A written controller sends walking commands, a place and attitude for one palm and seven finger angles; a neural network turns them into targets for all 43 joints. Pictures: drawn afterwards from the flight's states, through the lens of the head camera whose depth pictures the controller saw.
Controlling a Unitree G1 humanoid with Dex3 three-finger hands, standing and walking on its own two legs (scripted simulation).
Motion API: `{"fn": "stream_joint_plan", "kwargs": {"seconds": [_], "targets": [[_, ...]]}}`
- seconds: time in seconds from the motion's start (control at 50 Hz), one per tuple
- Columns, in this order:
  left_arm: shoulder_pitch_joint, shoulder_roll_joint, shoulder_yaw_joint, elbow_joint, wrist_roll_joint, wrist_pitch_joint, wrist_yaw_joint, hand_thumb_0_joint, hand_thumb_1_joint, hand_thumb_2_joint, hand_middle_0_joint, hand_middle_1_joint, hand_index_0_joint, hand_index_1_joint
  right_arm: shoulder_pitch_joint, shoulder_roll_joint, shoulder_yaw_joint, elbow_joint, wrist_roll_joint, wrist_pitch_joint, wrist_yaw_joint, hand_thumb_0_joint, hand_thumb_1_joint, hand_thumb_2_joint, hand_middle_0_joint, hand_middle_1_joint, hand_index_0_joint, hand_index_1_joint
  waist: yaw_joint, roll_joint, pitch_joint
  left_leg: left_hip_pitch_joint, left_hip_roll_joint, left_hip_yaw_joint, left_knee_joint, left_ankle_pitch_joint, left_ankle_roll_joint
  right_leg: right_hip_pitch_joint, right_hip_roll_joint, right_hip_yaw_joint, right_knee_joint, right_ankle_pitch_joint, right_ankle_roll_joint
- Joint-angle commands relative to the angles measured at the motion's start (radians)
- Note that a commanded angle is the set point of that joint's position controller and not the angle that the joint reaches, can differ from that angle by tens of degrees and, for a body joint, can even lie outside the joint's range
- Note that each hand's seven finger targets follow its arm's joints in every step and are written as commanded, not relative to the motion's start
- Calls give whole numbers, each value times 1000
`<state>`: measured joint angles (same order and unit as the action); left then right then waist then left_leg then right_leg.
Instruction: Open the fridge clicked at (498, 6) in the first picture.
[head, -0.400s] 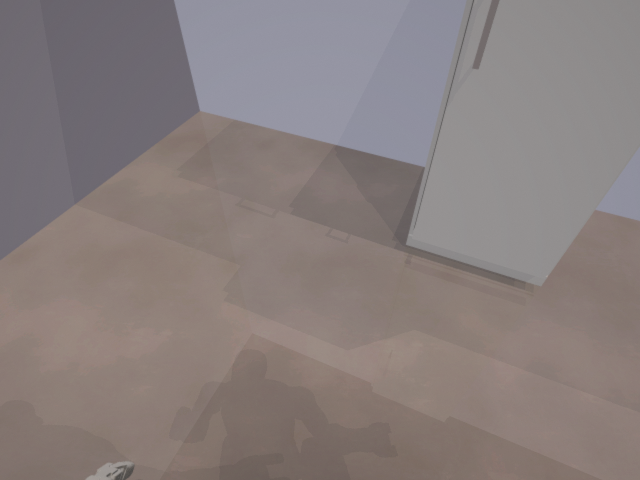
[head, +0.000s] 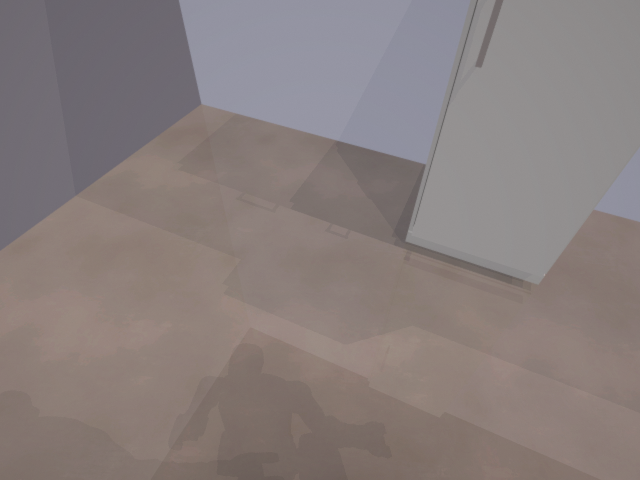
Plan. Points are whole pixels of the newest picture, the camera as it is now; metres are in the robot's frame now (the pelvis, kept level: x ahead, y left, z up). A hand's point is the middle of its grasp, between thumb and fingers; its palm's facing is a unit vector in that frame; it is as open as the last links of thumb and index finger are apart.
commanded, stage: stand and wait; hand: left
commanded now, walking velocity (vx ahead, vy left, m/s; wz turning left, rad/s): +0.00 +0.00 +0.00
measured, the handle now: (495, 13) +1.12 -0.36 +0.17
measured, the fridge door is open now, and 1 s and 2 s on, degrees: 0 0 0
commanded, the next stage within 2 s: look at it before walking up in 0.42 s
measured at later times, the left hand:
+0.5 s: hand out of the picture +0.08 +0.25 -0.15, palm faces -0.03 -0.94 -0.34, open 7.4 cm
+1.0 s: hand out of the picture +0.08 +0.25 -0.15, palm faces -0.04 -0.94 -0.34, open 7.4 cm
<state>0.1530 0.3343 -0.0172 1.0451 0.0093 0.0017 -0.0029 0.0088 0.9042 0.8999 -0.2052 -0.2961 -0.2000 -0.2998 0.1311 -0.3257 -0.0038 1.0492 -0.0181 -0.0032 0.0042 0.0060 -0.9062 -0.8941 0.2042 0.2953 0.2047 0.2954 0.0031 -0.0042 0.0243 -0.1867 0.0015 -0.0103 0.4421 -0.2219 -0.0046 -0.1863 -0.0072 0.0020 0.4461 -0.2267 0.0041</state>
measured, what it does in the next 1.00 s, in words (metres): stands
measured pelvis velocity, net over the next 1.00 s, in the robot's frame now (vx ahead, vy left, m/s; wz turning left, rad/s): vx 0.01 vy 0.00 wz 0.00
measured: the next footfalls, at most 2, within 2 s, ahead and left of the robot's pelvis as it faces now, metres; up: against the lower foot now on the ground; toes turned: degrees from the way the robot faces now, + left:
none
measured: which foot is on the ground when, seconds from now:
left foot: down 0.00-1.00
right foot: down 0.00-1.00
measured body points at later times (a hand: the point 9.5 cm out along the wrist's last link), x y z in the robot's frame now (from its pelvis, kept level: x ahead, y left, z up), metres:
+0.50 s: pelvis +0.00 +0.00 +0.00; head +0.00 +0.00 +0.45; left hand +0.08 +0.30 -0.13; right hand +0.08 -0.29 -0.13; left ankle +0.01 +0.12 -0.74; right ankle +0.01 -0.12 -0.74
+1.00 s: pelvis +0.01 +0.00 +0.00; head +0.02 +0.00 +0.45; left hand +0.09 +0.29 -0.13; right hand +0.09 -0.30 -0.13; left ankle +0.01 +0.12 -0.74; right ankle +0.01 -0.12 -0.74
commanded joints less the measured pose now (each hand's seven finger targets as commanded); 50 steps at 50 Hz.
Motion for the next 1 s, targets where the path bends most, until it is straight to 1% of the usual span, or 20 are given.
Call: {"fn": "stream_joint_plan", "kwargs": {"seconds": [0.0,0.1,0.14,0.3,0.32,0.38,0.42,0.46,0.48,0.52,0.56,0.64,0.72,0.78,0.82,0.84,0.9,0.98], "targets": [[-55,207,52,-61,0,-29,13,0,900,900,-200,-300,-200,-300,-61,-207,-42,-56,5,-30,-14,0,-900,-900,200,300,200,300,-6,2,-66,21,103,-95,-79,96,39,-1,-111,113,-100,43,-41],[-53,209,50,-41,0,-27,13,0,900,900,-200,-300,-200,-300,-59,-213,-40,-35,7,-30,-15,0,-900,-900,200,300,200,300,-4,6,-56,18,109,-99,-94,98,39,8,-111,106,-102,53,-39],[-52,208,49,-36,0,-25,13,0,900,900,-200,-300,-200,-300,-59,-216,-39,-27,7,-30,-15,0,-900,-900,200,300,200,300,-2,6,-35,8,109,-104,-109,72,39,0,-108,104,-108,28,-36],[-54,213,50,-24,1,-27,13,0,900,900,-200,-300,-200,-300,-54,-220,-39,-13,8,-31,-14,0,-900,-900,200,300,200,300,-4,4,-52,23,113,-104,-114,95,37,15,-110,106,-113,53,-36],[-54,212,49,-23,1,-26,13,0,900,900,-200,-300,-200,-300,-59,-219,-38,-12,9,-31,-14,0,-900,-900,200,300,200,300,-1,4,-39,20,112,-104,-117,90,38,10,-110,106,-115,51,-35],[-56,214,49,-22,1,-26,14,0,900,900,-200,-300,-200,-300,-56,-222,-38,-10,9,-31,-14,0,-900,-900,200,300,200,300,-2,-1,-44,23,113,-106,-119,102,38,17,-110,106,-116,61,-36],[-56,212,49,-20,2,-26,13,0,900,900,-200,-300,-200,-300,-63,-220,-38,-8,8,-31,-14,0,-900,-900,200,300,200,300,-1,10,-30,21,112,-104,-123,95,36,8,-111,104,-120,54,-34],[-57,212,49,-21,2,-25,12,0,900,900,-200,-300,-200,-300,-64,-220,-38,-8,8,-30,-13,0,-900,-900,200,300,200,300,0,6,-24,16,111,-105,-128,79,37,6,-110,106,-125,40,-33],[-58,214,49,-20,3,-26,13,0,900,900,-200,-300,-200,-300,-60,-221,-37,-9,9,-29,-13,0,-900,-900,200,300,200,300,-3,-4,-29,19,111,-108,-127,85,36,8,-108,107,-125,42,-34],[-59,213,50,-22,3,-26,13,0,900,900,-200,-300,-200,-300,-64,-219,-38,-7,8,-30,-13,0,-900,-900,200,300,200,300,-2,7,-30,22,110,-106,-128,86,36,10,-111,109,-127,43,-33],[-60,214,49,-22,3,-26,12,0,900,900,-200,-300,-200,-300,-63,-219,-38,-7,8,-30,-13,0,-900,-900,200,300,200,300,-3,1,-35,29,111,-102,-127,88,35,9,-113,108,-129,46,-33],[-62,212,50,-23,2,-28,13,0,900,900,-200,-300,-200,-300,-65,-221,-37,-5,8,-31,-13,0,-900,-900,200,300,200,300,-5,1,-57,45,113,-101,-122,126,34,24,-113,107,-123,89,-34],[-59,212,49,-21,3,-27,13,0,900,900,-200,-300,-200,-300,-70,-220,-37,-4,9,-31,-14,0,-900,-900,200,300,200,300,-3,8,-48,46,115,-99,-128,118,34,21,-112,104,-126,85,-33],[-57,212,50,-19,3,-27,13,0,900,900,-200,-300,-200,-300,-68,-219,-36,-3,10,-29,-13,0,-900,-900,200,300,200,300,-2,0,-46,44,113,-100,-128,113,34,22,-111,107,-131,80,-33],[-60,214,49,-20,2,-27,13,0,900,900,-200,-300,-200,-300,-68,-220,-34,-3,10,-30,-13,0,-900,-900,200,300,200,300,-2,11,-45,40,114,-99,-130,115,33,29,-112,107,-130,84,-32],[-59,214,51,-19,3,-28,13,0,900,900,-200,-300,-200,-300,-69,-219,-35,-2,9,-30,-14,0,-900,-900,200,300,200,300,-2,-2,-51,47,115,-98,-130,123,33,31,-113,105,-130,93,-33],[-54,214,50,-19,2,-30,14,0,900,900,-200,-300,-200,-300,-66,-220,-34,-3,10,-31,-15,0,-900,-900,200,300,200,300,-3,5,-72,66,117,-94,-117,171,33,46,-118,104,-122,151,-34],[-56,213,51,-18,2,-30,15,0,900,900,-200,-300,-200,-300,-67,-222,-34,-3,12,-30,-16,0,-900,-900,200,300,200,300,-3,-3,-78,74,119,-92,-116,195,32,56,-115,100,-117,181,-34]]}}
